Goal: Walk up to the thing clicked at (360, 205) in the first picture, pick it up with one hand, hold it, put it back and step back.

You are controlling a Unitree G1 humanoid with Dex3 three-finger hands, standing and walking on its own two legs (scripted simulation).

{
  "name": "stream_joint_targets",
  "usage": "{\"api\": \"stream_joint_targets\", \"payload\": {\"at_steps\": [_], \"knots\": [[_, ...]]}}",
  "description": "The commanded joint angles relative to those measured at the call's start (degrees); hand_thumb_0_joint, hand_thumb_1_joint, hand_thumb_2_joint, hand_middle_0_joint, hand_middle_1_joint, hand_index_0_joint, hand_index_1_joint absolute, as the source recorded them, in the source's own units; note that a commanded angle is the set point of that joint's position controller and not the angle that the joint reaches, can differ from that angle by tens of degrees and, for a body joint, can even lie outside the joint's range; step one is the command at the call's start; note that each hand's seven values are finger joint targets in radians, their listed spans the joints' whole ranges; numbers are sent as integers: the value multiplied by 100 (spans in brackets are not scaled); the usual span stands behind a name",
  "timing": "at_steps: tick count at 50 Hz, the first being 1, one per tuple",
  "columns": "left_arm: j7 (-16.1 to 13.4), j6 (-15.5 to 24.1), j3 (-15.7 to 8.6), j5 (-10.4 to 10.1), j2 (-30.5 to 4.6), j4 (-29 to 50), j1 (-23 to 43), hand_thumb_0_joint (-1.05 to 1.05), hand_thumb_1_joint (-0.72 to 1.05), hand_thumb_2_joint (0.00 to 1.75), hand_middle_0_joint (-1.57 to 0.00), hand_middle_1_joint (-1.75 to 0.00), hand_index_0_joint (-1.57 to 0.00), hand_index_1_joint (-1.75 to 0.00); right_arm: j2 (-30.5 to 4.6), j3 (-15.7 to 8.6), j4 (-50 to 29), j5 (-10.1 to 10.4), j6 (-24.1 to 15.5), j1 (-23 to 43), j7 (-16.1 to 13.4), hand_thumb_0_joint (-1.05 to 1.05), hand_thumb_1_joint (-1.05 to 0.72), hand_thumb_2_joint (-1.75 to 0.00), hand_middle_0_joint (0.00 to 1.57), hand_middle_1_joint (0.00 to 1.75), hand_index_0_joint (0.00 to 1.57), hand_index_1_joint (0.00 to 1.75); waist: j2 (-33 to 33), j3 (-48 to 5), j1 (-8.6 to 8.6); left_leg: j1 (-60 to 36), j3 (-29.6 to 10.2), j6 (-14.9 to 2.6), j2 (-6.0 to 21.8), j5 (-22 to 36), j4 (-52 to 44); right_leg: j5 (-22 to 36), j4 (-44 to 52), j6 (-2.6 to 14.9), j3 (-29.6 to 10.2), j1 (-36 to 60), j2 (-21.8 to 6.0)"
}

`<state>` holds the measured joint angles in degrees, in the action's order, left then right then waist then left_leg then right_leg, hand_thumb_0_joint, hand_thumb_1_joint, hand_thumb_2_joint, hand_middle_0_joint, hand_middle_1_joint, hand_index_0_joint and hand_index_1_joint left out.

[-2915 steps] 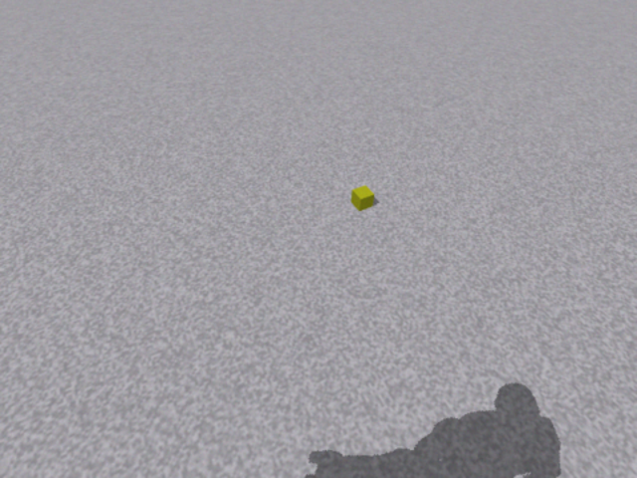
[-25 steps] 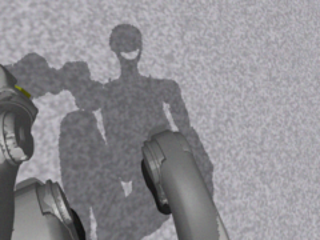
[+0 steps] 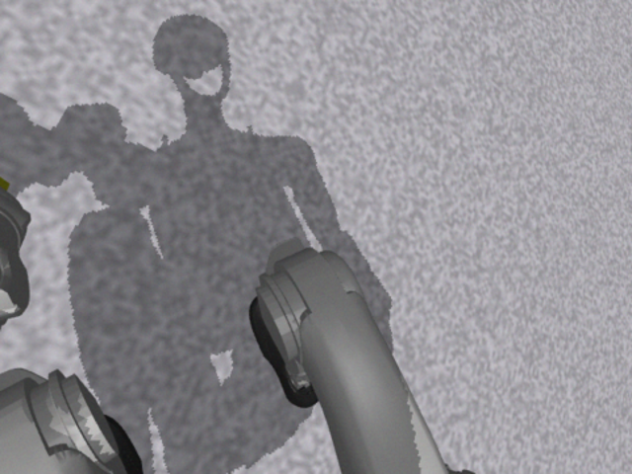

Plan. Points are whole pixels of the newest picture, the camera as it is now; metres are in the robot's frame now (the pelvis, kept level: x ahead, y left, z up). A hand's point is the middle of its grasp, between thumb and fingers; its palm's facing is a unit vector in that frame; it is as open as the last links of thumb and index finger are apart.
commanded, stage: rest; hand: left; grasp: from above
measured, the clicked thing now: out of the picture +0.51 +0.20 -0.28
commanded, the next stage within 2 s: open in 0.18 s
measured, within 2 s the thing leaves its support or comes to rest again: neither
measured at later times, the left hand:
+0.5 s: hand out of the picture +0.50 +0.18 -0.25, palm faces -0.32 -0.36 -0.88, open 11.2 cm
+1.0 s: hand out of the picture +0.50 +0.18 -0.25, palm faces -0.32 -0.35 -0.88, open 14.2 cm
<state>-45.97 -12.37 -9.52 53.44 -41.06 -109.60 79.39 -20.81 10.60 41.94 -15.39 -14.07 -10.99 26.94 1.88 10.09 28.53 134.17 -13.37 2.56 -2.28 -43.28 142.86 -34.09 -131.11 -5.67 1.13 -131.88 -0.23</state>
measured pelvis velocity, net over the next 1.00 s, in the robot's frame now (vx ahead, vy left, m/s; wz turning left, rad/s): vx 0.00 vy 0.00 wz -0.02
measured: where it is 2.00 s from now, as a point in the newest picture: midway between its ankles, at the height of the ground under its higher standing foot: (219, 430)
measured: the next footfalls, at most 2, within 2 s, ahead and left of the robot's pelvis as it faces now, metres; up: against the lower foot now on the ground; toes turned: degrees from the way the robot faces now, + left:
none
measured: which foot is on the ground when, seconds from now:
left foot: down 0.00-1.00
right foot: down 0.00-1.00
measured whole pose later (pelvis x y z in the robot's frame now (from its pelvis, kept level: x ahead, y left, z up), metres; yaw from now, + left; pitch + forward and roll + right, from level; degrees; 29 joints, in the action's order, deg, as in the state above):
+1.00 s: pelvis +0.00 +0.00 +0.01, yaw -1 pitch +33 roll -14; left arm -44.8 -14.3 -6.6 47.1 -43.8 -107.5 78.8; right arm -22.0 14.7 40.7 -14.0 -14.8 -9.9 27.1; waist 3.9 13.0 30.1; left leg 132.0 -15.7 3.1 -2.5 -43.4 142.1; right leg -33.9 -129.2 -5.3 3.6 -128.8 -0.7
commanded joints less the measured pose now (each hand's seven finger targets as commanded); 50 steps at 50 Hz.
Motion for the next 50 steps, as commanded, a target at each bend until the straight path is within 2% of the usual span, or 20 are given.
{"api": "stream_joint_targets", "payload": {"at_steps": [1, 7, 8, 9, 10, 13, 14, 16, 19, 21, 24, 27, 31, 32, 33, 35, 39, 46, 47, 50], "knots": [[-305, 72, 199, 46, -520, 515, 1937, 0, 61, 94, -109, -67, -106, -71, -1937, -419, 225, 4, 38, -1653, 18, 0, -78, -80, 18, 26, 18, 26, -2392, -3961, 635, -2349, 692, -232, 132, 1343, -1572, 1389, 1004, 646, 1220, 2817, 155], [-293, -7, 248, -167, -452, 513, 1937, 0, 36, 91, -90, -66, -87, -70, -1986, -376, 131, 8, 42, -1528, 54, 0, -57, -70, 16, 24, 16, 24, -2480, -3773, 723, -2405, 649, -223, 114, 1331, -1591, 1397, 1022, 636, 1241, 2785, 131], [-289, -31, 235, -247, -437, 478, 1940, 0, 34, 92, -90, -66, -85, -70, -2041, -381, 116, 19, 37, -1503, 52, 0, -65, -75, 17, 26, 17, 26, -2405, -3782, 714, -2452, 606, -225, 131, 1301, -1592, 1377, 1030, 638, 1270, 2763, 146], [-291, -45, 243, -313, -386, 509, 1923, 0, 26, 98, -82, -69, -77, -74, -2044, -377, 81, 14, 28, -1465, 49, 0, -57, -67, 14, 21, 15, 21, -2453, -3726, 722, -2564, 568, -205, 134, 1338, -1601, 1388, 980, 642, 1282, 2724, 120], [-292, -58, 235, -308, -460, 450, 1900, 0, 27, 90, -84, -65, -80, -69, -2105, -388, 81, 40, 16, -1451, 35, 0, -65, -75, 18, 26, 18, 26, -2482, -3713, 710, -2607, 535, -202, 142, 1275, -1639, 1347, 1005, 649, 1299, 2648, 130], [-263, -108, 295, -382, -457, 500, 1829, 0, 20, 97, -81, -67, -76, -73, -2148, -351, 74, 55, 32, -1398, 45, 0, -55, -69, 16, 24, 16, 24, -2496, -3601, 739, -2566, 518, -209, 121, 1248, -1672, 1326, 1009, 650, 1311, 2730, 131], [-235, -114, 306, -423, -391, 560, 1849, 0, 12, 101, -73, -70, -68, -76, -2114, -334, 42, 60, 19, -1372, 57, 0, -47, -61, 14, 20, 14, 20, -2489, -3581, 728, -2536, 517, -209, 115, 1268, -1651, 1330, 988, 648, 1303, 2716, 114], [-210, -140, 290, -394, -539, 486, 1847, 0, -4, 96, -57, -70, -52, -76, -2109, -264, 162, 75, 65, -1469, 41, 0, -63, -77, 18, 26, 18, 26, -2410, -3669, 739, -2371, 550, -222, 138, 1311, -1679, 1407, 1091, 634, 1267, 2921, 169], [-170, -195, 303, -511, -465, 515, 1898, 0, -28, 107, -39, -80, -33, -87, -2107, -245, 147, 69, 50, -1422, 32, 0, -57, -71, 15, 22, 15, 22, -2356, -3739, 770, -2405, 542, -224, 140, 1390, -1644, 1502, 1100, 618, 1276, 2967, 169], [-174, -196, 335, -357, -606, 525, 1875, 0, -41, 103, -33, -80, -27, -86, -2096, -230, 222, 96, 63, -1471, 12, 0, -64, -76, 18, 26, 18, 26, -2452, -3746, 736, -2389, 521, -214, 154, 1350, -1707, 1483, 1113, 636, 1273, 2969, 180], [-175, -180, 384, -450, -524, 672, 1937, 0, -60, 114, -18, -90, -12, -96, -2113, -200, 142, 53, 42, -1410, 27, 0, -44, -60, 15, 21, 15, 21, -2590, -3742, 769, -2695, 492, -181, 163, 1458, -1681, 1539, 1020, 654, 1331, 2946, 161], [-191, -149, 411, -384, -600, 726, 1965, 0, -56, 116, -21, -95, -15, -101, -2118, -191, 188, 83, 31, -1423, 25, 0, -66, -80, 18, 27, 18, 27, -2738, -3733, 806, -2684, 519, -194, 167, 1359, -1705, 1473, 1091, 662, 1321, 2949, 178], [-213, -136, 429, -447, -574, 792, 2000, 0, -49, 126, -26, -99, -19, -106, -2081, -144, 234, 76, 3, -1433, 34, 0, -81, -86, 19, 29, 19, 29, -2752, -3755, 802, -2718, 527, -190, 179, 1357, -1691, 1485, 1104, 668, 1344, 3003, 167], [-214, -139, 436, -497, -589, 794, 1980, 0, -57, 127, -19, -101, -12, -108, -2083, -125, 268, 77, -3, -1406, 18, 0, -73, -79, 18, 27, 18, 27, -2709, -3748, 797, -2707, 530, -194, 176, 1330, -1696, 1467, 1128, 669, 1352, 3023, 182], [-208, -136, 443, -475, -565, 791, 1944, 0, -55, 125, -18, -100, -12, -107, -2074, -118, 286, 66, 5, -1466, 23, 0, -81, -87, 20, 29, 20, 29, -2730, -3811, 803, -2741, 535, -188, 176, 1393, -1698, 1514, 1109, 674, 1347, 3079, 175], [-193, -147, 438, -546, -562, 766, 1931, 0, -61, 117, -11, -96, -5, -101, -2081, -117, 276, 80, -16, -1414, 28, 0, -65, -73, 17, 25, 17, 25, -2694, -3754, 775, -2728, 508, -187, 191, 1394, -1700, 1506, 1102, 679, 1371, 2989, 168], [-139, -161, 487, -723, -421, 744, 1811, 0, -61, 115, -10, -93, -4, -99, -2144, -109, 215, 65, -51, -1402, 62, 0, -70, -79, 18, 27, 18, 27, -2664, -3679, 838, -2844, 451, -181, 156, 1584, -1664, 1598, 996, 652, 1390, 2988, 133], [-110, -158, 472, -554, -739, 693, 1720, 0, -61, 111, -10, -87, -4, -94, -2174, -63, 263, 146, -46, -1415, 13, 0, -62, -71, 16, 23, 16, 23, -2606, -3585, 745, -2629, 456, -225, 175, 1389, -1738, 1471, 1057, 671, 1362, 3006, 165], [-100, -166, 461, -581, -652, 698, 1623, 0, -61, 112, -9, -91, -4, -97, -2125, -62, 159, 127, -25, -1459, 25, 0, -70, -79, 20, 29, 20, 29, -2553, -3583, 772, -2720, 460, -221, 150, 1497, -1706, 1529, 1012, 661, 1361, 3086, 153], [-116, -170, 449, -574, -692, 731, 1683, 0, -61, 108, -10, -89, -5, -94, -2035, -19, 182, 113, -8, -1435, 11, 0, -59, -70, 16, 23, 16, 23, -2495, -3646, 747, -2515, 552, -253, 138, 1363, -1694, 1458, 1117, 660, 1320, 3213, 176]]}}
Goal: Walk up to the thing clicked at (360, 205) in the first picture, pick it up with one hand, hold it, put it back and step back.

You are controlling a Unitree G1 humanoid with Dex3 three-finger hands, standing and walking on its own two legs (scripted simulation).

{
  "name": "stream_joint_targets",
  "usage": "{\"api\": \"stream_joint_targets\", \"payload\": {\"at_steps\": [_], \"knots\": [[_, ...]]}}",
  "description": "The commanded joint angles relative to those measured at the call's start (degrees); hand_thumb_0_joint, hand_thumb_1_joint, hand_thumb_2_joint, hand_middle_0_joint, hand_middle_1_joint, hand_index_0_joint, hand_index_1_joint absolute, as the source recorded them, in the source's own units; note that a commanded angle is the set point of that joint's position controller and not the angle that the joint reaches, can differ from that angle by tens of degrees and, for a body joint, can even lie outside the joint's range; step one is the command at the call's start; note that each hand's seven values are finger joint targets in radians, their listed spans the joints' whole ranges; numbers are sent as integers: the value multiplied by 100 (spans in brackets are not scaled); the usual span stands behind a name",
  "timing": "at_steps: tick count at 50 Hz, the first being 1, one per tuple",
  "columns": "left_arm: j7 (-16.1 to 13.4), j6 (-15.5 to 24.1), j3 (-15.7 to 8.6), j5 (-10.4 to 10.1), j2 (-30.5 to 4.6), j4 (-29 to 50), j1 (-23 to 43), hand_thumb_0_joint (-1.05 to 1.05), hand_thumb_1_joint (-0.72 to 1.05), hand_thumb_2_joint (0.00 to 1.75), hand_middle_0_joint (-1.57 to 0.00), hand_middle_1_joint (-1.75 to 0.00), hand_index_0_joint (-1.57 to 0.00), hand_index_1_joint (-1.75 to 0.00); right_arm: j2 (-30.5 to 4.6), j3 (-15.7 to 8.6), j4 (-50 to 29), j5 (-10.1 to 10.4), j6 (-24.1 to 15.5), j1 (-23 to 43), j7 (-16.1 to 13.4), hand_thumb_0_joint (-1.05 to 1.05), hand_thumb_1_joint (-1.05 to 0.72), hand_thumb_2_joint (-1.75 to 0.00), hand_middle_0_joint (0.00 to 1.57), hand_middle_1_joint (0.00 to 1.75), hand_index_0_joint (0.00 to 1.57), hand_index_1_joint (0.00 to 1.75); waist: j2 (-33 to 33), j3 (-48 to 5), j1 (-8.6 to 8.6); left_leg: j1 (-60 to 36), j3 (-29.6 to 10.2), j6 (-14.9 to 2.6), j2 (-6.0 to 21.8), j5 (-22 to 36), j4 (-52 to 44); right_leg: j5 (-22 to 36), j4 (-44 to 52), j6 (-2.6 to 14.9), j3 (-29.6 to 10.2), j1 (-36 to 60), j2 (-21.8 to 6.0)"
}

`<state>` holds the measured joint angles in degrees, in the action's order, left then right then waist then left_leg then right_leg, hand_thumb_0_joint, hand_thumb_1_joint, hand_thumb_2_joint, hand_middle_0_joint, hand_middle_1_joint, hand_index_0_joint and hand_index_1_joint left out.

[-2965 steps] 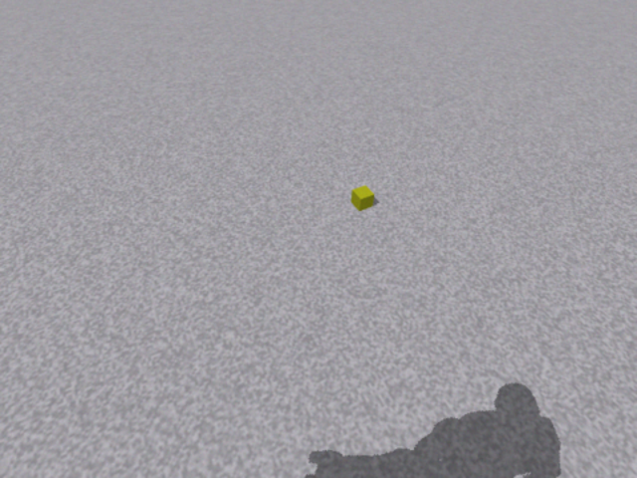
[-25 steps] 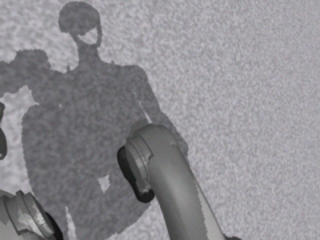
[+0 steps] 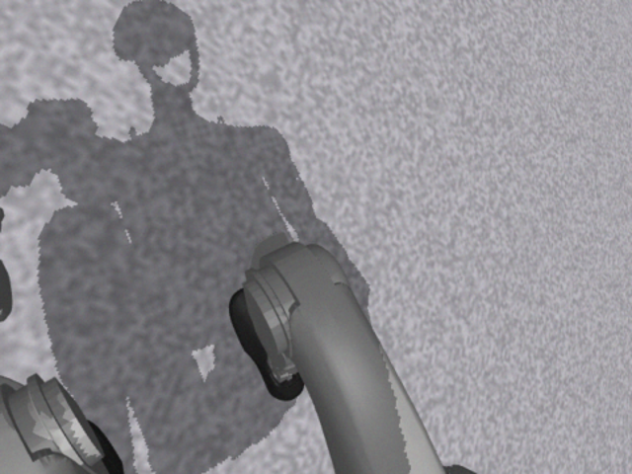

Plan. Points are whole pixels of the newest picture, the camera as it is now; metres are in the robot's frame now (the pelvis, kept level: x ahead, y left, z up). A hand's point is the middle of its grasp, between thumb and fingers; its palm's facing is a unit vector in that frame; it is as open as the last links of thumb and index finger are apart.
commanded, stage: open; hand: left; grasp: from above
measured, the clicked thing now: out of the picture +0.51 +0.21 -0.29
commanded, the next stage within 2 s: withdraw in 0.24 s
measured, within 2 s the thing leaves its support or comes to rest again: neither
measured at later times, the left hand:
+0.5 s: hand out of the picture +0.50 +0.20 -0.25, palm faces -0.31 -0.35 -0.88, open 14.3 cm
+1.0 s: hand out of the picture +0.46 +0.22 -0.08, palm faces -0.56 -0.18 -0.81, open 14.1 cm
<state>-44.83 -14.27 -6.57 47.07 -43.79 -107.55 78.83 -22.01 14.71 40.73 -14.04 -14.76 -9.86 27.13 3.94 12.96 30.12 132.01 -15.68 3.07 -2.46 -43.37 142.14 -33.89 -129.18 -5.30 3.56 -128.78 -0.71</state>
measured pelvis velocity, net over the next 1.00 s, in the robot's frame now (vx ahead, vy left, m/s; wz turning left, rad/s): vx -0.02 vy -0.01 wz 0.13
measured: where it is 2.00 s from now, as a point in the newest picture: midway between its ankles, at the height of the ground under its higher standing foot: (202, 427)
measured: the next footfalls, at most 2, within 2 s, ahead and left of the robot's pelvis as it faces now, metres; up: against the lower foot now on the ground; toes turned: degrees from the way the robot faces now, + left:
none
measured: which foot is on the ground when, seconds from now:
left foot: down 0.00-1.00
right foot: down 0.00-1.00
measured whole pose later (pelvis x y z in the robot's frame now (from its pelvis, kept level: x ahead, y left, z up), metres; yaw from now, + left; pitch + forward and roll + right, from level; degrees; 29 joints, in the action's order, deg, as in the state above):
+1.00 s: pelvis -0.02 -0.01 +0.04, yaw +7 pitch +33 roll -6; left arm -6.5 -8.1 8.5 55.9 -27.2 -84.8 66.4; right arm -18.1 3.9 40.3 -6.1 -1.3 -7.8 15.6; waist -5.6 -3.9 16.6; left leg 125.2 -6.9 1.2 -1.5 -39.3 131.3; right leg -32.7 -124.0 -3.4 -2.8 -124.9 -1.7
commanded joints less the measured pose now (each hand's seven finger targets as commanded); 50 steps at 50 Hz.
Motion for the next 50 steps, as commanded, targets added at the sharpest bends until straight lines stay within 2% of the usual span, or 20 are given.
{"api": "stream_joint_targets", "payload": {"at_steps": [1, 2, 6, 12, 15, 18, 21, 23, 25, 26, 28, 29, 32, 35, 37, 41, 44, 46, 48, 50], "knots": [[-233, 26, 161, 16, -408, 560, 1787, 0, -61, 110, -9, -88, -4, -93, -1954, -450, 336, -25, 54, -1532, -21, 0, -60, -73, 17, 25, 17, 25, -2734, -3909, 619, -2300, 784, -304, 165, 1361, -1626, 1449, 947, 614, 1085, 2919, 220], [-226, 29, 165, 4, -378, 571, 1836, 0, -61, 111, -10, -85, -4, -91, -1948, -451, 324, -32, 36, -1531, -21, 0, -52, -65, 15, 21, 15, 21, -2700, -3931, 627, -2279, 777, -311, 161, 1334, -1609, 1426, 944, 610, 1096, 2887, 222], [-216, 74, 206, -132, -252, 588, 1861, 0, -61, 111, -9, -87, -3, -93, -1996, -461, 384, -50, -4, -1562, -39, 0, -67, -78, 18, 27, 18, 27, -2745, -3950, 700, -2561, 693, -276, 177, 1475, -1582, 1506, 872, 600, 1146, 2843, 196], [-218, 138, 238, -27, -354, 653, 1912, 0, -61, 111, -9, -85, -3, -91, -1939, -391, 450, -48, -10, -1561, -51, 0, -52, -69, 16, 24, 16, 24, -2799, -4048, 689, -2440, 783, -278, 181, 1540, -1598, 1614, 942, 607, 1109, 3104, 223], [-243, 112, 189, -59, -379, 532, 1843, 0, -61, 111, -9, -85, -3, -91, -1998, -425, 395, -38, -19, -1535, -47, 0, -59, -73, 17, 25, 17, 25, -2888, -3896, 660, -2579, 701, -275, 191, 1412, -1623, 1424, 830, 643, 1161, 2829, 171], [-200, 101, 227, 97, -459, 554, 1815, 0, -53, 104, -7, -91, -7, -97, -1920, -394, 428, -19, 4, -1511, -73, 0, -66, -77, 20, 29, 20, 29, -2826, -3870, 626, -2388, 773, -305, 167, 1289, -1643, 1374, 930, 648, 1116, 2868, 202], [-156, 94, 223, 144, -394, 600, 1733, 0, -53, 98, -7, -97, -7, -97, -1887, -424, 403, 19, 0, -1497, -79, 0, -42, -62, 15, 22, 15, 22, -2872, -3964, 536, -2517, 736, -271, 215, 1378, -1699, 1455, 926, 645, 1114, 2731, 201], [-84, 102, 295, 190, -255, 821, 1766, 0, -54, 98, -7, -97, -7, -97, -1857, -453, 405, 41, -17, -1493, -60, 0, -44, -62, 15, 22, 15, 22, -3009, -4115, 522, -2688, 719, -225, 220, 1520, -1761, 1588, 892, 636, 1115, 2711, 190], [-30, 123, 274, 329, -364, 1272, 1946, 0, -55, 100, -7, -98, -6, -98, -1811, -518, 482, 90, 9, -1565, -62, 0, -60, -74, 17, 25, 17, 25, -3261, -4613, 343, -2839, 810, -200, 257, 1724, -1805, 1770, 910, 653, 1073, 2940, 241], [41, 100, 335, 306, -233, 1417, 1932, 0, -56, 100, -7, -98, -7, -98, -1700, -472, 450, 81, 17, -1523, -50, 0, -52, -67, 16, 23, 16, 23, -3322, -4767, 326, -2944, 862, -177, 240, 1869, -1763, 1885, 876, 644, 1061, 3019, 250], [161, 89, 359, 316, -128, 1881, 1937, 0, -57, 101, -7, -98, -6, -99, -1540, -521, 472, 138, 57, -1433, -38, 0, -68, -77, 18, 26, 18, 26, -3565, -5243, 108, -3085, 1011, -171, 235, 1997, -1768, 2014, 866, 665, 994, 3199, 267], [253, 95, 282, 369, -202, 2404, 1971, 0, -56, 101, -7, -98, -6, -99, -1572, -644, 497, 199, 88, -1470, -48, 0, -76, -85, 19, 29, 19, 29, -3829, -5672, -22, -3414, 1024, -137, 228, 2170, -1801, 2117, 823, 678, 983, 3183, 269], [639, 47, 500, 587, 6, 3427, 2142, 0, -56, 101, -9, -95, -7, -97, -1461, -913, 620, 429, 295, -1325, -102, 0, -92, -91, 20, 30, 20, 30, -4407, -6604, -268, -4104, 1080, -58, 204, 2339, -1943, 2214, 715, 753, 880, 2869, 259], [1205, -69, 940, 984, 568, 2940, 1382, 0, -57, 101, -10, -95, -8, -97, -1201, -1107, 733, 593, 594, -1209, -181, 0, -93, -92, 20, 30, 20, 30, -3723, -5920, -489, -3116, 1254, -179, 121, 1855, -1905, 1878, 823, 782, 724, 2559, 314], [1629, -153, 1029, 1191, 732, 2615, 494, 0, -51, 99, -13, -94, -11, -96, -1199, -1258, 695, 707, 821, -1343, -281, 0, -92, -91, 20, 30, 20, 30, -3116, -5423, -755, -2411, 1341, -296, 76, 1626, -2079, 1587, 960, 770, 608, 2577, 312], [2593, -153, 1497, 1051, 1441, 2680, 202, 0, -53, 101, -8, -98, -7, -99, -1212, -1528, 452, 830, 1173, -1531, -528, 0, -91, -91, 20, 30, 20, 30, -1951, -5074, -679, -2102, 1225, -409, 45, 1061, -2582, 935, 1366, 742, 563, 2534, 300], [3321, 141, 1565, 906, 1550, 2488, 126, 0, -53, 101, -7, -99, -6, -99, -1218, -1593, 209, 815, 1318, -1356, -855, 0, -90, -90, 20, 30, 20, 30, -968, -4345, -549, -1751, 1169, -480, -26, 363, -2763, 190, 1792, 738, 477, 2460, 257], [3771, 553, 1595, 818, 1456, 2988, 522, 0, -52, 102, -7, -99, -6, -100, -1171, -1579, -10, 819, 1364, -1130, -1133, 0, -90, -90, 20, 30, 20, 30, -746, -4093, -555, -1623, 1269, -463, -107, 137, -2770, -250, 1994, 768, 405, 2343, 235], [3974, 1026, 1644, 917, 1445, 3154, 836, 0, -53, 103, -7, -101, -6, -102, -1031, -1525, -145, 810, 1381, -1102, -1396, 0, -90, -90, 20, 30, 20, 30, -556, -4069, -550, -1561, 1454, -453, -130, 123, -2585, -532, 2132, 797, 290, 2480, 247], [3926, 1502, 1564, 1164, 1078, 3438, 1006, 0, -52, 103, -8, -100, -7, -101, -929, -1477, -208, 734, 1384, -1110, -1648, 0, -90, -90, 20, 30, 20, 30, -578, -4247, -661, -1636, 1546, -419, -153, 170, -2457, -610, 2141, 776, 240, 2556, 171]]}}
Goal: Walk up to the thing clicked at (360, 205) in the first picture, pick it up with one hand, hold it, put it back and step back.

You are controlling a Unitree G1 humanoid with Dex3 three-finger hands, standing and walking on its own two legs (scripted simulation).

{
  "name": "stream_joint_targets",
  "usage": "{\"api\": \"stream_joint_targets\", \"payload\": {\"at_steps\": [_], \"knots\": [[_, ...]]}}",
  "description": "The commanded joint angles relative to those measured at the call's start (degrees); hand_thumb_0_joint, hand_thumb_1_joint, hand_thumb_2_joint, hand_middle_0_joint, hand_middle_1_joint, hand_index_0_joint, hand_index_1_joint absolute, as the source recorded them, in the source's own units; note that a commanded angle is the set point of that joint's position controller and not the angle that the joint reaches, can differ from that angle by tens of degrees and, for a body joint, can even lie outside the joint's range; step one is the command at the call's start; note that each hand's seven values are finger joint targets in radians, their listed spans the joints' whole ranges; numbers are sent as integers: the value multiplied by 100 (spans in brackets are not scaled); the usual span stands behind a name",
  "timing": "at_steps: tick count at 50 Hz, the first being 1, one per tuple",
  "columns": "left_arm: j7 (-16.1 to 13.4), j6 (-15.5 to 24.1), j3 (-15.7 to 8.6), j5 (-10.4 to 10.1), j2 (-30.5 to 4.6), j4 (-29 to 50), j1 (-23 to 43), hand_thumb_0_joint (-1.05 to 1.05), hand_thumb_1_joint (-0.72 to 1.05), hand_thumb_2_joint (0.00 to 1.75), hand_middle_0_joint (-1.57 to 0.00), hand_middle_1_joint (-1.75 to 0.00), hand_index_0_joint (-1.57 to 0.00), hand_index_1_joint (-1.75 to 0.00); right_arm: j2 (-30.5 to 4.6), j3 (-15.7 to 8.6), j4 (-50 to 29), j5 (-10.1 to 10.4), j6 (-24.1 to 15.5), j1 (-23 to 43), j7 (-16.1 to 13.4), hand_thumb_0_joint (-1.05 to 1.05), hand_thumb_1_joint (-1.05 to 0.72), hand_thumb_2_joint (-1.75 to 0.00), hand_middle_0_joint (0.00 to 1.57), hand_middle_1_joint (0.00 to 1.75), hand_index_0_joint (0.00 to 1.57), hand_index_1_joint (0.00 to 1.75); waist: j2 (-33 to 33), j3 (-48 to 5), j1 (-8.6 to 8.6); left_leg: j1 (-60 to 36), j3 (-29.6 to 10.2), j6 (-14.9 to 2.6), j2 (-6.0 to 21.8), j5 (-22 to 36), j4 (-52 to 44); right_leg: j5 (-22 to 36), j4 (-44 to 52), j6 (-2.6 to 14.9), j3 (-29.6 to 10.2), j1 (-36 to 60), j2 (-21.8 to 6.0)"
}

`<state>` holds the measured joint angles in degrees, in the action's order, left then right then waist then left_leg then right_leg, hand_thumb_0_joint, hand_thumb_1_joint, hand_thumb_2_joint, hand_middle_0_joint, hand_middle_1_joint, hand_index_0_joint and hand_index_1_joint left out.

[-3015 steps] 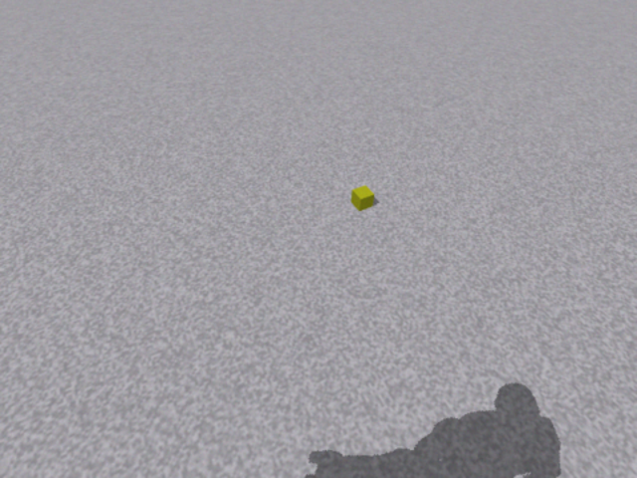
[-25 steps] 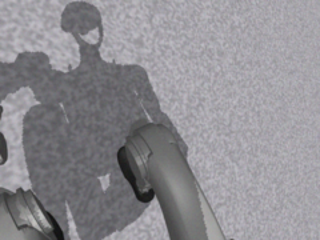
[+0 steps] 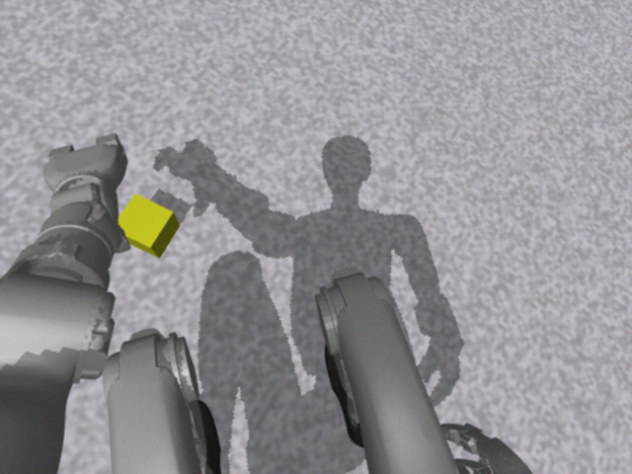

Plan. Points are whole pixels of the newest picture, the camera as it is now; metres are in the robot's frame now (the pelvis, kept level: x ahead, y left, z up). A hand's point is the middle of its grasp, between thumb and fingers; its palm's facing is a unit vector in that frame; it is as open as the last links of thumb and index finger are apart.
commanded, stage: withdraw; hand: left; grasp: from above
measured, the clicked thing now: (147, 227) +0.55 +0.15 -0.33
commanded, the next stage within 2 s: home in 0.26 s
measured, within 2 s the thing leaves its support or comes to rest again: neither
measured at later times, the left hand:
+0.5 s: hand (90, 195) +0.54 +0.19 -0.16, palm faces -0.40 -0.05 -0.92, open 14.4 cm
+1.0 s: hand (19, 291) +0.37 +0.20 +0.02, palm faces -0.31 -0.64 -0.70, open 7.8 cm
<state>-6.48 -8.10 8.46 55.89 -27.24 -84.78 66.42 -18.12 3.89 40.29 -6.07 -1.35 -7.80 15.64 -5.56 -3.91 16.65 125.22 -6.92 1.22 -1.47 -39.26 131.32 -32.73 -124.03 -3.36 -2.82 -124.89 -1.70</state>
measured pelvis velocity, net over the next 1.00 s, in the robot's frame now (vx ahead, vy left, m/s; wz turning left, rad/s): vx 0.02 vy -0.01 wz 0.05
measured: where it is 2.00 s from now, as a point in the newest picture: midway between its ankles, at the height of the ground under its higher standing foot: (285, 446)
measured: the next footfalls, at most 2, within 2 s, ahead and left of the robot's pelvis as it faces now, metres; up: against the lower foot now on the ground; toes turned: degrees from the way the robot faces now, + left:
none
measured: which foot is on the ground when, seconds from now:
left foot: down 0.00-1.00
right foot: down 0.00-1.00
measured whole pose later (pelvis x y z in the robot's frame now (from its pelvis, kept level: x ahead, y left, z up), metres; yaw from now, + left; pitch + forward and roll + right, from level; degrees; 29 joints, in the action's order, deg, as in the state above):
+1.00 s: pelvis +0.02 -0.01 +0.13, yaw +3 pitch +32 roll -4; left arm -5.0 -10.1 5.2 29.5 -20.5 -32.7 22.5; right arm -17.2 -4.0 32.9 0.0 3.7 -7.2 1.2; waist -2.5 -12.4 3.6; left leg 101.8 -5.7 2.2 -0.5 -38.0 107.3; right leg -32.7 -102.5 -3.6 -1.1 -102.2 -3.5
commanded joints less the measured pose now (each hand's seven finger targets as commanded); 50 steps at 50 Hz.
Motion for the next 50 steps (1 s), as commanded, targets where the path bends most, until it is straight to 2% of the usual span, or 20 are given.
{"api": "stream_joint_targets", "payload": {"at_steps": [1, 3, 6, 9, 14, 17, 18, 20, 21, 22, 24, 28, 30, 35, 36, 37, 39, 42, 46, 50], "knots": [[-33, 1089, -45, 412, -884, 1396, 2459, 0, -51, 102, -8, -100, -7, -101, -1332, -404, -196, -63, 48, -1282, -624, 0, -90, -90, 20, 30, 20, 30, 139, -2897, 540, -1193, 707, -207, -253, -154, -1307, -660, 1581, 583, 844, 2203, 220], [-455, 1419, -177, 884, -1300, 1662, 2745, 0, -51, 102, -10, -99, -8, -100, -1285, -340, -304, -74, 84, -1322, -779, 0, -90, -90, 20, 30, 20, 30, -417, -3680, 371, -1717, 683, -169, -231, 88, -1246, -342, 1330, 541, 824, 2130, 174], [-1237, 1567, -234, 1539, -1382, 904, 2397, 0, -53, 103, -8, -99, -7, -101, -1176, -262, -349, -124, 74, -1204, -884, 0, -90, -90, 20, 30, 20, 30, -577, -3494, 394, -1716, 577, -190, -216, -162, -1297, -303, 992, 507, 882, 1830, 202], [-2031, 1398, -352, 1805, -1289, 292, 2576, 0, -55, 101, -7, -100, -6, -100, -1140, -396, -339, -168, -158, -1275, -974, 0, -90, -90, 20, 30, 20, 30, -747, -3367, 498, -1904, 517, -192, -204, -409, -1526, -227, 909, 491, 1032, 1424, 213], [-2511, 817, -482, 1448, -1116, 223, 2999, 0, -61, 92, -5, -97, -5, -97, -1130, -415, -40, -280, -362, -1288, -900, 0, -90, -90, 20, 30, 20, 30, -1554, -3910, 391, -2204, 706, -155, -146, 29, -1644, 312, 822, 558, 1031, 1279, 211], [-2317, 599, -700, 1211, -1415, 1429, 2835, 0, -53, 82, -13, -87, -13, -87, -1229, -560, -33, -229, -289, -1390, -837, 0, -88, -90, 20, 30, 20, 30, -2298, -5413, 120, -2994, 803, -116, -111, 1032, -1374, 956, 564, 581, 970, 1775, 142], [-2177, 513, -551, 1136, -1125, 1375, 2570, 0, -61, 79, -8, -92, -8, -91, -1165, -566, 30, -233, -253, -1454, -788, 0, -90, -90, 20, 30, 20, 30, -2181, -5526, 219, -3129, 804, -112, -95, 1294, -1258, 1184, 532, 576, 991, 2026, 154], [-1926, 412, -602, 1117, -1404, 1420, 2442, 0, -61, 77, -9, -90, -11, -89, -1191, -600, 172, -172, -138, -1551, -807, 0, -90, -90, 20, 30, 20, 30, -1884, -5320, 186, -2882, 813, -157, -95, 1475, -1207, 1359, 643, 535, 958, 2272, 173], [-1768, 404, -623, 1054, -1427, 1291, 2642, 0, -53, 84, -17, -82, -19, -81, -1182, -597, 232, -179, -95, -1718, -810, 0, -88, -90, 20, 30, 20, 30, -1525, -5161, 365, -2636, 773, -189, -74, 1510, -1141, 1414, 645, 509, 963, 2373, 183], [-1617, 392, -717, 939, -1454, 1228, 2220, 0, -45, 88, -24, -74, -21, -73, -1065, -554, 235, -150, -49, -1752, -813, 0, -88, -89, 20, 30, 20, 30, -1333, -4993, 244, -2467, 764, -199, -83, 1583, -1194, 1465, 691, 507, 960, 2469, 191], [-1322, 404, -641, 626, -1158, 902, 1664, 0, -29, 83, -23, -60, -20, -62, -1094, -590, 239, -93, 36, -1816, -859, 0, -89, -90, 20, 30, 20, 30, -674, -4280, 265, -1951, 703, -269, -81, 1298, -1320, 1164, 863, 494, 957, 2345, 191], [-691, 582, -714, 290, -1249, 1986, 1305, 0, 3, 71, -18, -40, -17, -41, -1213, -660, -41, 44, 212, -2003, -894, 0, -89, -90, 20, 30, 20, 30, -812, -4836, -123, -2570, 728, -192, -98, 2000, -1427, 1612, 1028, 597, 934, 2930, 129], [-433, 579, -791, 163, -1193, 2033, 488, 0, 19, 80, -20, -40, -19, -41, -1266, -725, -242, 137, 331, -2076, -890, 0, -89, -90, 20, 30, 20, 30, -809, -4950, -297, -2843, 675, -138, -118, 2210, -1662, 1705, 1073, 623, 943, 3071, 104], [-135, 562, -1129, -810, -1254, 4691, -522, 0, 59, 83, -19, -28, -19, -28, -1293, -1036, -967, 346, 574, -1759, -980, 0, -90, -90, 20, 30, 20, 30, -698, -5437, -815, -3339, 660, -159, -140, 1703, -2364, 1255, 1721, 612, 852, 3693, 52], [-109, 482, -1085, -988, -988, 4543, -1116, 0, 67, 89, -20, -30, -20, -30, -1224, -1030, -1023, 369, 610, -1629, -1010, 0, -90, -90, 20, 30, 20, 30, -397, -5083, -803, -3200, 638, -190, -135, 1524, -2506, 1149, 1868, 586, 835, 3694, 61], [-119, 500, -1161, -1263, -1027, 5521, -1052, 0, 75, 90, -20, -30, -20, -30, -1128, -1029, -1116, 429, 644, -1519, -1061, 0, -90, -90, 20, 30, 20, 30, -496, -5154, -888, -3266, 599, -202, -136, 1424, -2712, 1063, 2005, 588, 812, 3740, 58], [-109, 386, -994, -1550, -717, 5714, -1409, 0, 90, 90, -20, -30, -20, -30, -1014, -1092, -1161, 490, 671, -1316, -1186, 0, -90, -90, 20, 30, 20, 30, -148, -4840, -794, -3339, 533, -241, -97, 1023, -2917, 759, 2352, 566, 782, 3749, 95], [-37, 270, -745, -1932, -313, 5821, -1993, 0, 90, 90, -20, -30, -20, -30, -951, -1148, -1119, 520, 613, -1092, -1338, 0, -90, -90, 20, 30, 20, 30, 55, -4127, -762, -3782, 376, -197, -33, 613, -3366, 334, 2834, 590, 761, 3631, 82], [5, 79, -478, -2549, 63, 6492, -2549, 0, 90, 90, -20, -30, -20, -30, -809, -1156, -1204, 606, 410, -819, -1492, 0, -90, -90, 20, 30, 20, 30, -93, -4177, -872, -4524, 363, -164, 12, 272, -4026, 105, 3356, 536, 712, 4096, 88], [-112, -155, -399, -3126, 345, 6617, -3440, 0, 90, 90, -20, -30, -20, -30, -608, -1008, -1156, 693, 142, -468, -1651, 0, -90, -90, 20, 30, 20, 30, -8, -3557, -964, -4827, 415, -167, 23, 92, -4617, 21, 3929, 502, 628, 4584, 91]]}}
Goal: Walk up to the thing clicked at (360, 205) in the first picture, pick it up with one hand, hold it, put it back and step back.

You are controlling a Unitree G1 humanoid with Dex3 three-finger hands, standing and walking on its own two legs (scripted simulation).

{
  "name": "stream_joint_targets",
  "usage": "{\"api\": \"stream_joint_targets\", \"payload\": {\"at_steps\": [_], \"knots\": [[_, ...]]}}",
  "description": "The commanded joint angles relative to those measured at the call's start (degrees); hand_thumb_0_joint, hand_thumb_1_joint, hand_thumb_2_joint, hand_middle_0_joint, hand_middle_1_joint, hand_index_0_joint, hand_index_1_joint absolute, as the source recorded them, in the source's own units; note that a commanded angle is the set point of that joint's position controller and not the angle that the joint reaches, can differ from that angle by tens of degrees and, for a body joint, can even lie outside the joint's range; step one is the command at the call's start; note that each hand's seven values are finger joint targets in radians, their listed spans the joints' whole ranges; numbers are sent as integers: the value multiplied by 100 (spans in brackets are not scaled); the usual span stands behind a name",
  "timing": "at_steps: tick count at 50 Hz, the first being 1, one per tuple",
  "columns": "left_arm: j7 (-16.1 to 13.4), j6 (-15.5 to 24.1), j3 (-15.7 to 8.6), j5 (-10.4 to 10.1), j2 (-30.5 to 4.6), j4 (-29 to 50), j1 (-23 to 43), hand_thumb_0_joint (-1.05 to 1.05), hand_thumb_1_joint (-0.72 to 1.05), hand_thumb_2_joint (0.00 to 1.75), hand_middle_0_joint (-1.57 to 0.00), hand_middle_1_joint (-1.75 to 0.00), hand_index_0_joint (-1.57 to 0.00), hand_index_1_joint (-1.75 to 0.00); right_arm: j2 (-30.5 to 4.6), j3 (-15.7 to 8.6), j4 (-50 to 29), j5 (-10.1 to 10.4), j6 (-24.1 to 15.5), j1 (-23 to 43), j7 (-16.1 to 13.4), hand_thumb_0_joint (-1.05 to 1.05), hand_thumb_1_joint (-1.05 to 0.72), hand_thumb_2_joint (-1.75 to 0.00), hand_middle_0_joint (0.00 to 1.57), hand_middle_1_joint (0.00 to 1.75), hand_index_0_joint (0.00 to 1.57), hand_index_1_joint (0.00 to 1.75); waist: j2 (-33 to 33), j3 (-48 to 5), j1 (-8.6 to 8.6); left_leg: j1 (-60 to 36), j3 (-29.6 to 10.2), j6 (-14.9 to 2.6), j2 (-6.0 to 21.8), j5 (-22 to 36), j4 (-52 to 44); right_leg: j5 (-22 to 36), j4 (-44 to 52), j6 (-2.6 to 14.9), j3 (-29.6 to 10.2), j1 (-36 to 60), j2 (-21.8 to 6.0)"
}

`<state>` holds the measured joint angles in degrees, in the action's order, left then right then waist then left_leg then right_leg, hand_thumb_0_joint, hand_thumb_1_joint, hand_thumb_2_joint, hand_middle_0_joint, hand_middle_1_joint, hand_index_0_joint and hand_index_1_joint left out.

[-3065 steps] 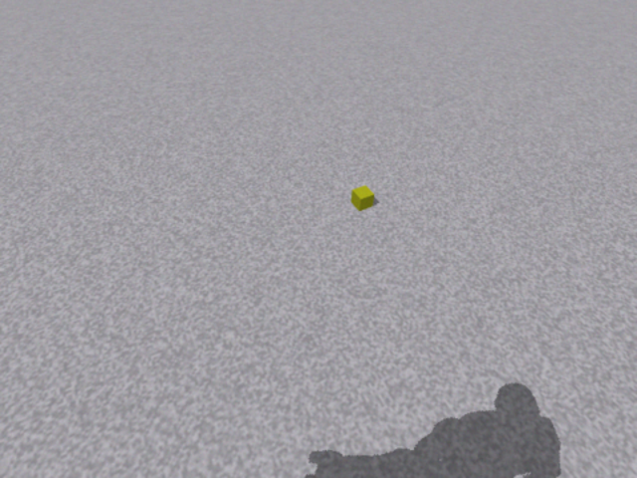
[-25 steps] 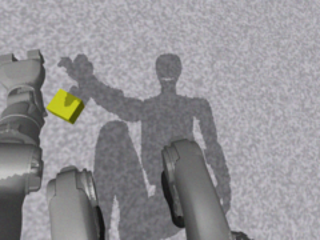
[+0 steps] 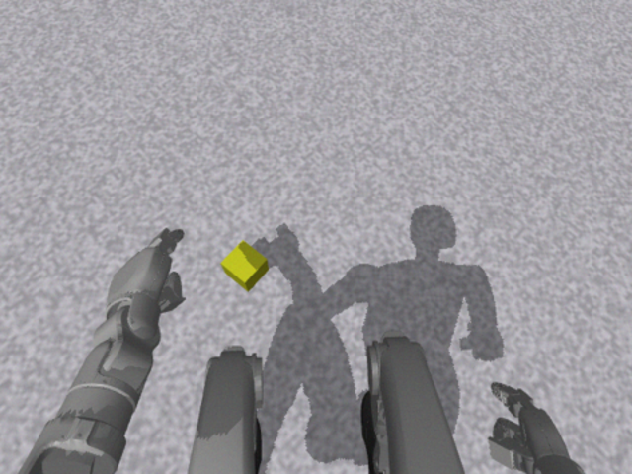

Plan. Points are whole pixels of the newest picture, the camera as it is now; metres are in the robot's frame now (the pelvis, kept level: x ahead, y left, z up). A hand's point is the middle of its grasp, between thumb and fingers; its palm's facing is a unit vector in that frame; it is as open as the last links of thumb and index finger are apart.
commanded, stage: home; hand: left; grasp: from above
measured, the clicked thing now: (245, 266) +0.54 +0.13 -0.46
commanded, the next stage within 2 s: none
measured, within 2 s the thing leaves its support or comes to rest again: neither
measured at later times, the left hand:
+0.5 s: hand (130, 349) +0.27 +0.16 +0.09, palm faces +0.03 -0.97 -0.26, open 7.4 cm
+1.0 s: hand (35, 399) +0.23 +0.18 +0.17, palm faces +0.09 -0.98 -0.19, open 7.4 cm
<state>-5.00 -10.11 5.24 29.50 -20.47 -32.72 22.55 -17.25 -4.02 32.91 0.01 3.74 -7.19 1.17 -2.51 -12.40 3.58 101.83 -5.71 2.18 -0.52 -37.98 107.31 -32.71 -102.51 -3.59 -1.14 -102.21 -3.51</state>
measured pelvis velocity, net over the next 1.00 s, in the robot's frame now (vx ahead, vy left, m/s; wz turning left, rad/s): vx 0.08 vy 0.00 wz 0.04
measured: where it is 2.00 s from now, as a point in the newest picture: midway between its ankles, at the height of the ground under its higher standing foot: outside the picture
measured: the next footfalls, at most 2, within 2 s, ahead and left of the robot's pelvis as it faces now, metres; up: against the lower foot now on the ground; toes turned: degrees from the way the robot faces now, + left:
none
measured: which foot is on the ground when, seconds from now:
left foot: down 0.00-1.00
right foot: down 0.00-1.00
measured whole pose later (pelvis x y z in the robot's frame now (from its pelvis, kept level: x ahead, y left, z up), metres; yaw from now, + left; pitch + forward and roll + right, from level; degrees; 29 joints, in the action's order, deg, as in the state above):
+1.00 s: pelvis +0.08 +0.00 +0.21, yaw +2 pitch +10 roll -3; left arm -0.8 -27.0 -2.0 -2.9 -12.8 7.5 -28.6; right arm -12.6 1.2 29.0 0.6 -12.6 -14.5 -9.7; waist -1.8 -9.6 1.7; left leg 39.0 -4.7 2.0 2.3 -29.6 58.4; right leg -25.1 -53.9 -3.0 2.5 -38.7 -3.0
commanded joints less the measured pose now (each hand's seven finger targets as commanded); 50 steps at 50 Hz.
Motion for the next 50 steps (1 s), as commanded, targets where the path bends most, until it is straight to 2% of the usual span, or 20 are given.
{"api": "stream_joint_targets", "payload": {"at_steps": [1, 3, 6, 8, 13, 15, 16, 18, 19, 20, 22, 27, 32, 36, 37, 39, 43, 44, 48, 50], "knots": [[-291, 0, -78, -601, -294, 1439, 774, 0, 90, 90, -20, -30, -20, -30, -678, -185, -388, 101, -438, -443, -239, 0, -90, -90, 20, 30, 20, 30, -348, -2527, 324, -2589, 272, -255, -57, -65, -2354, -2, 1870, 524, 454, 2374, 273], [-389, -49, -232, -787, -378, 1787, 719, 0, 90, 90, -20, -30, -20, -30, -612, -140, -386, 131, -559, -310, -310, 0, -90, -90, 20, 30, 20, 30, -461, -2504, 289, -2921, 277, -244, -51, 65, -2572, 101, 2094, 525, 420, 2635, 263], [-483, -173, -416, -1168, -345, 1794, 37, 0, 90, 90, -20, -30, -20, -30, -487, -38, -451, 186, -703, -103, -404, 0, -90, -90, 20, 30, 20, 30, -357, -2111, 234, -3194, 266, -253, -40, 163, -2932, 148, 2465, 499, 372, 3077, 247], [-510, -252, -520, -1458, -301, 1943, -373, 0, 90, 90, -20, -30, -20, -30, -422, 9, -498, 207, -772, -8, -458, 0, -90, -90, 20, 30, 20, 30, -244, -1972, 176, -3428, 274, -263, -41, 168, -3215, 114, 2831, 485, 306, 3483, 240], [-404, -491, -592, -2285, -49, 2594, -1497, 0, 90, 90, -20, -30, -20, -30, -306, 113, -709, 210, -946, 105, -580, 0, -90, -90, 20, 30, 20, 30, -52, -1633, 158, -4036, 287, -298, -35, 147, -3894, 92, 3670, 416, 217, 4442, 265], [-333, -565, -612, -2464, 18, 2892, -1838, 0, 90, 90, -20, -30, -20, -30, -284, 149, -749, 218, -1015, 11, -652, 0, -90, -90, 20, 30, 20, 30, -92, -1639, 189, -4408, 268, -290, -8, 472, -4096, 417, 3831, 404, 257, 4695, 282], [-319, -626, -698, -2564, -16, 3019, -2096, 0, 90, 90, -20, -30, -20, -30, -282, 178, -785, 230, -1040, -50, -683, 0, -90, -90, 20, 30, 20, 30, -100, -1680, 113, -4665, 241, -277, 13, 633, -4222, 556, 3905, 404, 273, 4869, 278], [-290, -725, -762, -2764, 94, 3281, -2503, 0, 90, 90, -20, -30, -20, -30, -195, 240, -853, 238, -1101, -127, -762, 0, -90, -90, 20, 30, 20, 30, -17, -1554, 97, -4876, 273, -281, 9, 904, -4403, 766, 4169, 394, 283, 5220, 301], [-260, -774, -721, -2841, 181, 3408, -2585, 0, 90, 90, -20, -30, -20, -30, -180, 267, -841, 244, -1139, -187, -803, 0, -90, -90, 20, 30, 20, 30, 2, -1488, 163, -4993, 262, -281, 24, 1062, -4498, 912, 4256, 390, 290, 5320, 301], [-243, -817, -811, -2971, 204, 3619, -2718, 0, 90, 90, -20, -30, -20, -30, -161, 296, -894, 246, -1176, -222, -847, 0, -90, -90, 20, 30, 20, 30, -43, -1425, 87, -5152, 263, -278, 22, 1120, -4624, 962, 4387, 383, 298, 5474, 298], [-190, -916, -948, -3137, 228, 3809, -3066, 0, 90, 90, -20, -30, -20, -30, -151, 318, -914, 252, -1262, -352, -938, 0, -90, -90, 20, 30, 20, 30, 10, -1327, 89, -5459, 266, -275, 41, 1387, -4825, 1201, 4613, 368, 315, 5769, 310], [-83, -1140, -1062, -3315, 282, 4466, -4099, 0, 90, 90, -20, -30, -20, -30, -122, 330, -1075, 222, -1435, -565, -1112, 0, -90, -90, 20, 30, 20, 30, -37, -1078, -23, -6121, 326, -255, 23, 2032, -5306, 1736, 5148, 354, 392, 6494, 340], [45, -1341, -1075, -3346, 326, 4826, -4898, 0, 90, 90, -20, -30, -20, -30, -119, 327, -1179, 181, -1594, -620, -1212, 0, -90, -90, 20, 30, 20, 30, 48, -605, -93, -6382, 367, -263, 12, 2385, -5588, 1999, 5475, 344, 493, 6785, 381], [200, -1410, -992, -3287, 313, 4977, -5036, 0, 90, 90, -20, -30, -20, -30, -186, 279, -1232, 134, -1704, -625, -1231, 0, -90, -90, 20, 30, 20, 30, 64, -243, -20, -6531, 392, -258, 26, 2415, -5798, 1963, 5603, 342, 585, 6754, 405], [242, -1422, -980, -3292, 301, 5062, -5003, 0, 90, 90, -20, -30, -20, -30, -189, 273, -1223, 123, -1735, -616, -1228, 0, -90, -90, 20, 30, 20, 30, 26, -173, -52, -6548, 372, -243, 36, 2384, -5864, 1898, 5624, 340, 617, 6746, 407], [280, -1421, -1002, -3297, 288, 5152, -5010, 0, 90, 90, -20, -30, -20, -30, -199, 259, -1255, 112, -1791, -567, -1226, 0, -90, -90, 20, 30, 20, 30, 132, -39, -94, -6508, 397, -260, 26, 2228, -5884, 1754, 5685, 308, 656, 6739, 399], [364, -1418, -975, -3275, 279, 5083, -4823, 0, 90, 90, -20, -30, -20, -30, -237, 250, -1252, 86, -1909, -532, -1202, 0, -90, -90, 20, 30, 20, 30, 143, 162, -36, -6498, 434, -275, -1, 1872, -5944, 1477, 5769, 279, 626, 6672, 374], [380, -1403, -987, -3267, 243, 5150, -4762, 0, 90, 90, -20, -30, -20, -30, -233, 240, -1217, 79, -1934, -554, -1201, 0, -90, -90, 20, 30, 20, 30, -9, 40, -9, -6569, 393, -247, 9, 2003, -5935, 1570, 5691, 298, 626, 6682, 369], [372, -1367, -1044, -3204, 180, 5205, -4923, 0, 90, 90, -20, -30, -20, -30, -264, 208, -1192, 57, -1973, -552, -1170, 0, -90, -90, 20, 30, 20, 30, -176, -177, -112, -6702, 333, -175, 42, 2482, -5903, 1914, 5545, 325, 648, 6811, 390], [356, -1345, -1036, -3191, 186, 5188, -4865, 0, 90, 90, -20, -30, -20, -30, -266, 226, -1193, 53, -1973, -521, -1163, 0, -90, -90, 20, 30, 20, 30, -126, -172, -112, -6691, 312, -182, 47, 2379, -5926, 1839, 5560, 326, 640, 6826, 393]]}}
